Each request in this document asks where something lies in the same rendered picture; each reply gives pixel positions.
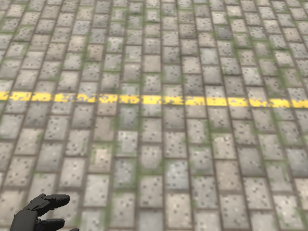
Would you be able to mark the left robot hand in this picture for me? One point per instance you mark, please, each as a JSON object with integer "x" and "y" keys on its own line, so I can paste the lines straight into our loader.
{"x": 28, "y": 219}

